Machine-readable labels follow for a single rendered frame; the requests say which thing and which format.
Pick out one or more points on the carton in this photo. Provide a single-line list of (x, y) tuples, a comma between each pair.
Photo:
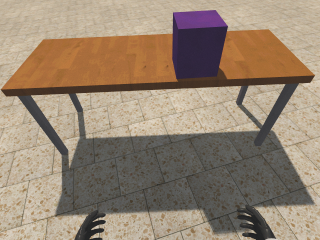
[(198, 39)]

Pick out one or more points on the table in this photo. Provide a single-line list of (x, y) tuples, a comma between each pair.
[(145, 62)]

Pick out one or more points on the right robot hand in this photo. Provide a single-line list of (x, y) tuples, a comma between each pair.
[(261, 228)]

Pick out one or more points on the left robot hand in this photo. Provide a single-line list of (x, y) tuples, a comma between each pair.
[(85, 232)]

